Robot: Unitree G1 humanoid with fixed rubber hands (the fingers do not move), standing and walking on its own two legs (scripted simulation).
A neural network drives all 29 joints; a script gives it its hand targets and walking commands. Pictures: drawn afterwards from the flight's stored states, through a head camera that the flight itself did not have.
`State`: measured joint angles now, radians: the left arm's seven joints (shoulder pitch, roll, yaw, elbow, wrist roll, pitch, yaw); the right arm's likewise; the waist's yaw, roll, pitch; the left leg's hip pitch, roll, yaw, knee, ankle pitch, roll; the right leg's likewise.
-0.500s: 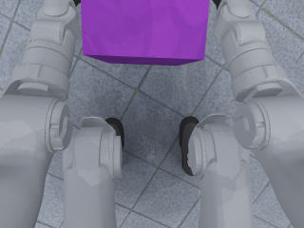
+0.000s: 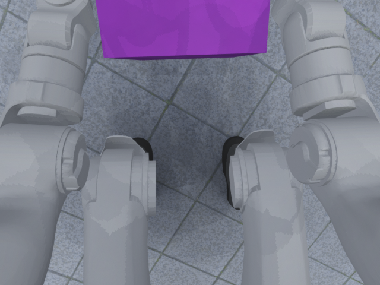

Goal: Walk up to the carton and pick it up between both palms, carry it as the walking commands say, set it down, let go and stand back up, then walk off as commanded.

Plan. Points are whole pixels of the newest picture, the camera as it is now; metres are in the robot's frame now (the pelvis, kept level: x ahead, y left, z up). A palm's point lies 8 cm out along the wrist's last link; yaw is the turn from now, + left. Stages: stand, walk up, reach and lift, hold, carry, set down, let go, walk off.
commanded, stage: reach and lift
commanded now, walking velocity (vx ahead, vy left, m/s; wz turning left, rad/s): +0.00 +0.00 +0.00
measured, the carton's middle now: out of the picture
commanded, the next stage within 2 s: none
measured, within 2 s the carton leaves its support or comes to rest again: neither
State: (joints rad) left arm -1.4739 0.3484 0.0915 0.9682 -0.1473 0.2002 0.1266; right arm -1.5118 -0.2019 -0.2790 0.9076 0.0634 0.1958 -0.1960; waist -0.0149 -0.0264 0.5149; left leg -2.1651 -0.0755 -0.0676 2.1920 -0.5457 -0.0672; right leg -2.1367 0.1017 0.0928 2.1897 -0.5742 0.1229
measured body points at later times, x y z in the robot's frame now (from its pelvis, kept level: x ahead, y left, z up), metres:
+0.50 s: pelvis +0.00 -0.01 +0.04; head +0.37 +0.00 +0.28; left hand +0.58 +0.16 -0.11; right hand +0.58 -0.14 -0.10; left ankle +0.13 +0.13 -0.34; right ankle +0.13 -0.14 -0.34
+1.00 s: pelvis -0.02 +0.00 +0.07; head +0.31 +0.01 +0.37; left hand +0.56 +0.16 -0.01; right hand +0.56 -0.14 +0.00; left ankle +0.13 +0.13 -0.34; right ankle +0.13 -0.14 -0.34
